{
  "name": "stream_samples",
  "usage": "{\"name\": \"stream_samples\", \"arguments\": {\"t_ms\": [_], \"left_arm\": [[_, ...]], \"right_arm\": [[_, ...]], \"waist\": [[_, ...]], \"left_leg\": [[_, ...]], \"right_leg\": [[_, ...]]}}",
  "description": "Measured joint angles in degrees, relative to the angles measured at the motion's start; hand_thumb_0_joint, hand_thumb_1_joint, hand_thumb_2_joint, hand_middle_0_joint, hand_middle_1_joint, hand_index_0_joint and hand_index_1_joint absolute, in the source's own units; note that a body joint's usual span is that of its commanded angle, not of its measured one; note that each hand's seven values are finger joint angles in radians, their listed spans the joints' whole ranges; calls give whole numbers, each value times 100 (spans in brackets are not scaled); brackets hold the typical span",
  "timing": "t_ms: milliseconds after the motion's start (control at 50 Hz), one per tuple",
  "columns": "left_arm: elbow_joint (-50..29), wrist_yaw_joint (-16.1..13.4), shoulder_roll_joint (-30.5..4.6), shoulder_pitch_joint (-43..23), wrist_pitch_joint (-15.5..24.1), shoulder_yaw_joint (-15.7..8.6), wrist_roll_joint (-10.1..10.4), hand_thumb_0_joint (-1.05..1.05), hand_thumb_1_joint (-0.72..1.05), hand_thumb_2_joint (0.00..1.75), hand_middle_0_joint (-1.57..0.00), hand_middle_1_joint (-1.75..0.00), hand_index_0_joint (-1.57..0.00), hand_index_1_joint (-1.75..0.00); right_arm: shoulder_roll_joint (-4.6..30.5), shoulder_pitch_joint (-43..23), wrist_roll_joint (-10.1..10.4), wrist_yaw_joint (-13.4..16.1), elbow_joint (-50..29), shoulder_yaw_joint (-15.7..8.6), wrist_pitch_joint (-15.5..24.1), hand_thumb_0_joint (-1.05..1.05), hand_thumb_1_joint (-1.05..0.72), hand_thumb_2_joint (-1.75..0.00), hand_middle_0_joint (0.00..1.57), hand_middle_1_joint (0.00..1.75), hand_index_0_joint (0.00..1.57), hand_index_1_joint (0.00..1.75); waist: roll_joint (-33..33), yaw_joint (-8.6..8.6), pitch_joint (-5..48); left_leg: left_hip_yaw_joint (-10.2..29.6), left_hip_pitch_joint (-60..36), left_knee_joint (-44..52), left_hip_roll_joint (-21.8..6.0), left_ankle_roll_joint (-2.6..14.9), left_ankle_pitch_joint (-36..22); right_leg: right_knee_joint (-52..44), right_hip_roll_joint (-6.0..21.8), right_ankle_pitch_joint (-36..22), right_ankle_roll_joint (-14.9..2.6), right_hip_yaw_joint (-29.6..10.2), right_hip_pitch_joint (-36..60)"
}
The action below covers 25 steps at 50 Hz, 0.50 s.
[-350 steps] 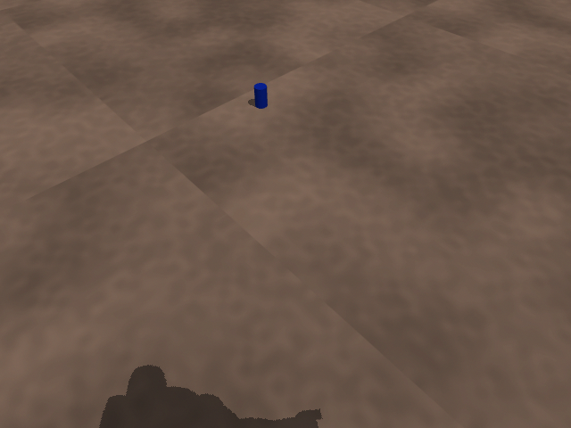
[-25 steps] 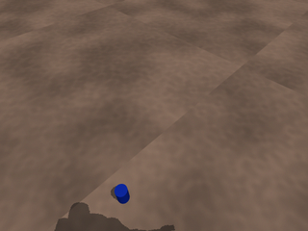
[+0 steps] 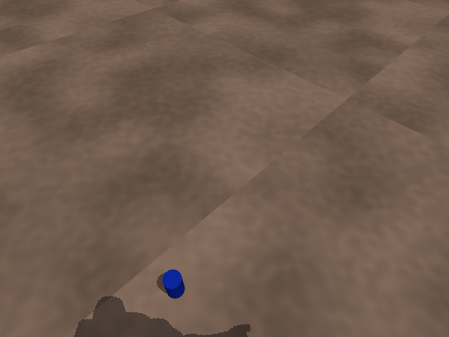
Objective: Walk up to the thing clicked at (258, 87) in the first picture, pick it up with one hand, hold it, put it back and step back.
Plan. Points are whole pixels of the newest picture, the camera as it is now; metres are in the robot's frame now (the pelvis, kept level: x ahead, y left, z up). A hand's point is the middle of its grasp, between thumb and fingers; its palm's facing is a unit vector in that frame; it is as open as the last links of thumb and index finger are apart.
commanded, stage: stand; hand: left
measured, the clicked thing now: (174, 284) +0.45 +0.21 -0.72
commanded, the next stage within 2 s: go down in 1.94 s
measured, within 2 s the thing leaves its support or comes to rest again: neither
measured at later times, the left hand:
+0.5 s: hand out of the picture +0.07 +0.25 -0.16, palm faces -0.02 -0.94 -0.34, open 7.4 cm
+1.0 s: hand out of the picture +0.07 +0.25 -0.16, palm faces -0.03 -0.94 -0.34, open 7.4 cm
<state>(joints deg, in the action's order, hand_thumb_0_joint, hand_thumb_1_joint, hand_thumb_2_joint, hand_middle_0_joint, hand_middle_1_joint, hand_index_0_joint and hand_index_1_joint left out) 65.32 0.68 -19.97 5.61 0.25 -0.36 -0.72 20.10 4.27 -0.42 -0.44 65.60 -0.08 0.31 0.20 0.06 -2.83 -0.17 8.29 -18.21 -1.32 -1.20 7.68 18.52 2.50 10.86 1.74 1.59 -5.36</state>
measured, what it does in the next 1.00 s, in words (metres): stands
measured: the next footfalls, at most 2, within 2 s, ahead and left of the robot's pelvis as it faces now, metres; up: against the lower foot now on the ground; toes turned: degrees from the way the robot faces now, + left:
none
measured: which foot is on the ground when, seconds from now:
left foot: down 0.00-1.00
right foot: down 0.00-1.00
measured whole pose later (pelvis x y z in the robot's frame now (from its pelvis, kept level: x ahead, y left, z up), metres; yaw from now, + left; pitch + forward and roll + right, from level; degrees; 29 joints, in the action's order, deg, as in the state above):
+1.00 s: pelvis +0.01 -0.01 +0.00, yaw +0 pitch -2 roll +0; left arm 64.6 0.7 -20.3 6.8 0.1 -0.2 -0.7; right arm 20.2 6.1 -0.5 -0.4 65.5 0.4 0.3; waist -0.2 0.1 -3.1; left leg 0.0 7.9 -18.1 -2.0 -1.8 8.1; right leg 18.5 1.8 11.4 1.1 1.7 -5.0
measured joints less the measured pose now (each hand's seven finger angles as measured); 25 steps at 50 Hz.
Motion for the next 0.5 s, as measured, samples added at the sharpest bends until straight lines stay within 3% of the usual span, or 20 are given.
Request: {"name": "stream_samples", "arguments": {"t_ms": [500], "left_arm": [[-59,-9,-24,92,-3,20,11,0,90,89,-21,-30,-21,-29]], "right_arm": [[0,104,-1,-11,23,23,-15,0,-90,-90,21,30,20,30]], "waist": [[-53,-14,-10]], "left_leg": [[17,-38,5,-72,-62,19]], "right_leg": [[4,-73,25,-62,14,32]]}}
